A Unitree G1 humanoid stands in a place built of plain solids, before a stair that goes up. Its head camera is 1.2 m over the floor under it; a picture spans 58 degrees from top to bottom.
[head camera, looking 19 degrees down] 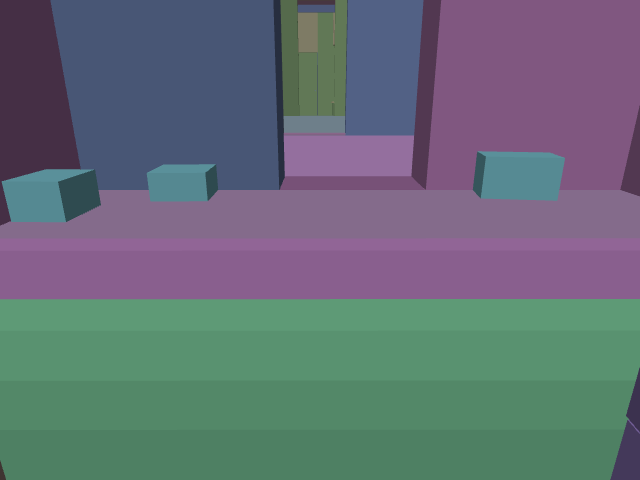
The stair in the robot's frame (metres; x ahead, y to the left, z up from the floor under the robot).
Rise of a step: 0.21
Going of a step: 0.24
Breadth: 3.30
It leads straight ahead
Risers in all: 3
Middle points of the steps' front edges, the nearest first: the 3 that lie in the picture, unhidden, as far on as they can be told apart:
1.07 -0.20 0.21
1.31 -0.20 0.42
1.55 -0.20 0.63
